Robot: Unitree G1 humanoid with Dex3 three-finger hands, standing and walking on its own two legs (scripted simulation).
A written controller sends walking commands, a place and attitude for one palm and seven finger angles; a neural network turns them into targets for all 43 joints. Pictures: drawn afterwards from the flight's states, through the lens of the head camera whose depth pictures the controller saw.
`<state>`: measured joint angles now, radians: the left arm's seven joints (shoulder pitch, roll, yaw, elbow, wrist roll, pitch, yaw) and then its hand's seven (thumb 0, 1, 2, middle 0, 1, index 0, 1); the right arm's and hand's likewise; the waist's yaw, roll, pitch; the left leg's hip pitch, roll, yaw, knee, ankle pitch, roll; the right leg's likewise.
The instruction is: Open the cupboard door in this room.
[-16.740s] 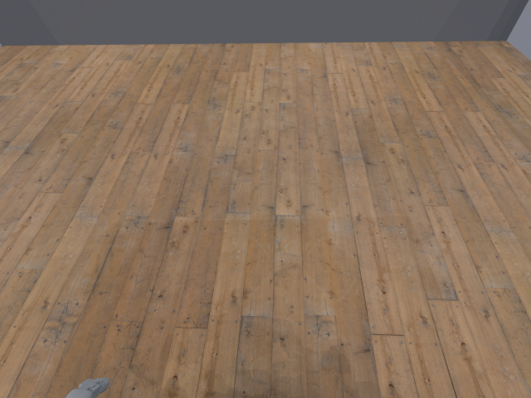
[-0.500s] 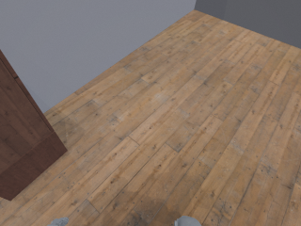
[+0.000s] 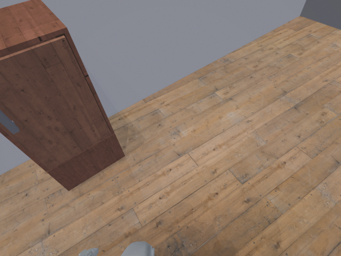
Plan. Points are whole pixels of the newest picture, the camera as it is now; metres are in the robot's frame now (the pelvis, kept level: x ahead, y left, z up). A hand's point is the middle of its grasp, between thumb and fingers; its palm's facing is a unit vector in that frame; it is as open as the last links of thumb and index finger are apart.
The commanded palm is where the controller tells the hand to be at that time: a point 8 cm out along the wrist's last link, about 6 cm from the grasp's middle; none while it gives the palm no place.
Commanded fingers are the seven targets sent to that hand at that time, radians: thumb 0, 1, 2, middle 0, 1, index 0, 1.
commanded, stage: turn to face it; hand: left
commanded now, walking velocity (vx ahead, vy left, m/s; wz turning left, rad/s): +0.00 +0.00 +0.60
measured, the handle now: (2, 115) +0.58 +0.64 -0.05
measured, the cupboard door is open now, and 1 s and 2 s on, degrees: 0 0 0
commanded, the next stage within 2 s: take the last steps up to it in 0.90 s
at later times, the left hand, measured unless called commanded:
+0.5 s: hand out of the picture +0.01 +0.29 -0.16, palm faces +0.33 -0.91 -0.26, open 7.4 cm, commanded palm none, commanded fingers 0.00 0.90 0.90 -0.20 -0.30 -0.20 -0.30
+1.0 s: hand out of the picture -0.07 +0.20 -0.16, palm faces +0.52 -0.81 -0.26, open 7.4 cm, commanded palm none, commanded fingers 0.00 0.90 0.90 -0.20 -0.30 -0.20 -0.30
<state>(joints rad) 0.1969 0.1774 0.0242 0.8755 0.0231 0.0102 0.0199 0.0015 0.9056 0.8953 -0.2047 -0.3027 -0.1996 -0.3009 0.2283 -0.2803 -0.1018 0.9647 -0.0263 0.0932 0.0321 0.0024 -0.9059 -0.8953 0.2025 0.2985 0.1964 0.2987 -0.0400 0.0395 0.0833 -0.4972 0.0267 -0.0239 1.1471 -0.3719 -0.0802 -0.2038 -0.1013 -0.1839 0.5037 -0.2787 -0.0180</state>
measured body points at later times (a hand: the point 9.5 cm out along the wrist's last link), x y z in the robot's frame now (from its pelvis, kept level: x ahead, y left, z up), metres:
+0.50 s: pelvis -0.02 +0.05 +0.00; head +0.01 +0.08 +0.45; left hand -0.01 +0.34 -0.14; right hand +0.16 -0.17 -0.13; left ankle -0.03 +0.14 -0.74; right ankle +0.03 -0.11 -0.67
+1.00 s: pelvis -0.02 +0.00 +0.00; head +0.02 +0.00 +0.45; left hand -0.10 +0.24 -0.14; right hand +0.15 -0.20 -0.16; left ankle -0.13 +0.12 -0.68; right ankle +0.04 -0.09 -0.74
